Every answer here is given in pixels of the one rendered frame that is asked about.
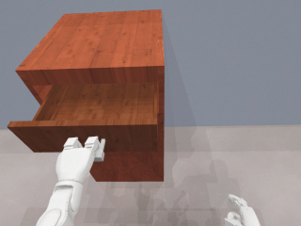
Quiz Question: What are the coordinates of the robot left forearm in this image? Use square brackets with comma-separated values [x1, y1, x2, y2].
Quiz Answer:
[36, 180, 84, 226]

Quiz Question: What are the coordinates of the handle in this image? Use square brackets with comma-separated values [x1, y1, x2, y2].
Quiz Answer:
[94, 138, 106, 162]

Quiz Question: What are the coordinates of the cabinet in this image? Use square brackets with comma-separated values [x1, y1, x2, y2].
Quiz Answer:
[15, 9, 165, 182]

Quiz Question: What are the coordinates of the drawer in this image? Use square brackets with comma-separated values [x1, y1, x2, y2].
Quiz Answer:
[7, 82, 158, 153]

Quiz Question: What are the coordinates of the right robot hand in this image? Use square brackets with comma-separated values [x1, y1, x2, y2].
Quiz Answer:
[224, 194, 261, 226]

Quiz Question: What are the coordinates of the left robot hand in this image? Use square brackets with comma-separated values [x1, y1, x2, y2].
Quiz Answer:
[55, 136, 101, 184]

